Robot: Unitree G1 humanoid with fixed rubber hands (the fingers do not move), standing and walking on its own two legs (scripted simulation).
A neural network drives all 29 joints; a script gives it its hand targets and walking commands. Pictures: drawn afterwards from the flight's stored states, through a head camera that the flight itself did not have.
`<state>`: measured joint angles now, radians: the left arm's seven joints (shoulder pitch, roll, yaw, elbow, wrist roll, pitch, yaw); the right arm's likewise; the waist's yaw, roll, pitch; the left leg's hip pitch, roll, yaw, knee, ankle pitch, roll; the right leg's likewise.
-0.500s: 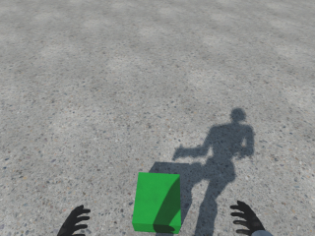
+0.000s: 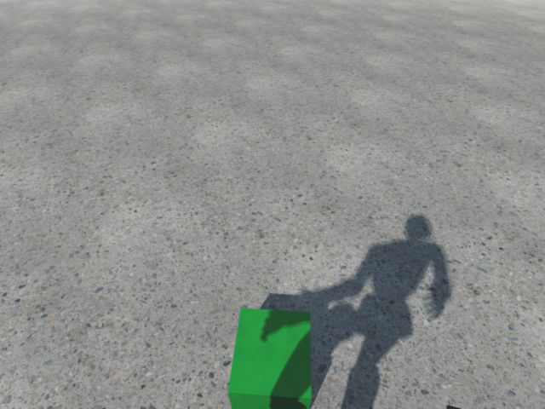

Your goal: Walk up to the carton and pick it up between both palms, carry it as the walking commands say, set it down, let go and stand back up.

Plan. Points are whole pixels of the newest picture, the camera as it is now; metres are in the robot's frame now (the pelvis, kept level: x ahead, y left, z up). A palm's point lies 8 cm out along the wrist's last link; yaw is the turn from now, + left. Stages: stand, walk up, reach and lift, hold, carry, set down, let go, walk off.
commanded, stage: stand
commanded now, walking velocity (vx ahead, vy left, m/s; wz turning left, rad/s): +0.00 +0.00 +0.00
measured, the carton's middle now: (272, 359) +0.47 +0.00 -0.69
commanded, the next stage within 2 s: none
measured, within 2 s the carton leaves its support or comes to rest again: neither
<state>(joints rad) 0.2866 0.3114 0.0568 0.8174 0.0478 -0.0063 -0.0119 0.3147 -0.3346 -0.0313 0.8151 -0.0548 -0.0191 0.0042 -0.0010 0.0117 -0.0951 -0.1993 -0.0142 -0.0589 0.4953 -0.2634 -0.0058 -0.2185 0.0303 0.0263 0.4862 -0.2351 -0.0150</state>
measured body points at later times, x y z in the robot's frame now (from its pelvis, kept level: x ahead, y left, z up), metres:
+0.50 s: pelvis -0.01 +0.01 +0.00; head -0.04 +0.00 +0.45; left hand +0.06 +0.30 -0.12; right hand +0.06 -0.29 -0.12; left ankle +0.00 +0.13 -0.74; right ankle +0.02 -0.11 -0.74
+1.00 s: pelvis -0.02 +0.01 +0.01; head -0.04 +0.01 +0.45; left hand +0.04 +0.31 -0.12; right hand +0.04 -0.29 -0.12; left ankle +0.00 +0.13 -0.74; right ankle +0.02 -0.11 -0.74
